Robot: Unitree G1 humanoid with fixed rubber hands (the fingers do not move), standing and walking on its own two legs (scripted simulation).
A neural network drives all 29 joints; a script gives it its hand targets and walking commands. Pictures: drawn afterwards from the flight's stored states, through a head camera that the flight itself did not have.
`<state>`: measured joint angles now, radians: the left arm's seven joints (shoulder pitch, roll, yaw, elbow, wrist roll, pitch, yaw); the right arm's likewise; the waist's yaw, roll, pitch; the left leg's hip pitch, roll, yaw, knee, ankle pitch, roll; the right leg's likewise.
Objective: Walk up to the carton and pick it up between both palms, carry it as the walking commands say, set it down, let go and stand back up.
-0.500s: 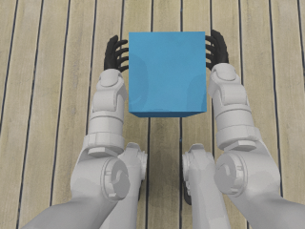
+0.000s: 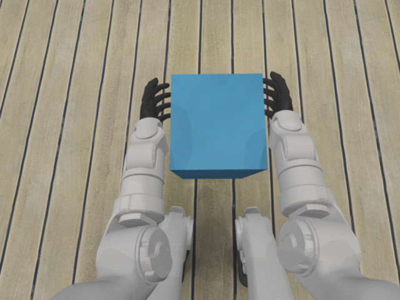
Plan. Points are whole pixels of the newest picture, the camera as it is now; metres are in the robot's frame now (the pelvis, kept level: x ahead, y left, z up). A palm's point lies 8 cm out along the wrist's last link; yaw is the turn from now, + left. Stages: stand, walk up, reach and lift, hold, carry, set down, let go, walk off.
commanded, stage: reach and lift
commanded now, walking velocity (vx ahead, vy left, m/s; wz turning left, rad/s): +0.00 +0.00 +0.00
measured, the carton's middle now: (214, 137) +0.44 +0.00 -0.13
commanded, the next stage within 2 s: none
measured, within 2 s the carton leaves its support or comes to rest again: neither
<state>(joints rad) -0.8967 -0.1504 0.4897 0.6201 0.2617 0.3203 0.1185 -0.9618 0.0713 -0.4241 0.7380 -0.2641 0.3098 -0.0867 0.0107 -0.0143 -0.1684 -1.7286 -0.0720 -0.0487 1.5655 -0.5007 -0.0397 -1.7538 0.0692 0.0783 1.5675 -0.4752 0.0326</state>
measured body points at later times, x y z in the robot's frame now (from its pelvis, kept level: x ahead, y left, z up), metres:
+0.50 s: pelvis +0.02 +0.00 +0.06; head +0.19 -0.01 +0.48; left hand +0.45 +0.13 +0.02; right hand +0.46 -0.13 +0.02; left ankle +0.09 +0.13 -0.52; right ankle +0.10 -0.12 -0.52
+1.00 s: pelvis +0.04 +0.00 +0.13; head +0.18 +0.00 +0.56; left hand +0.43 +0.13 +0.09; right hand +0.44 -0.13 +0.09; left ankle +0.09 +0.13 -0.52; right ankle +0.10 -0.12 -0.52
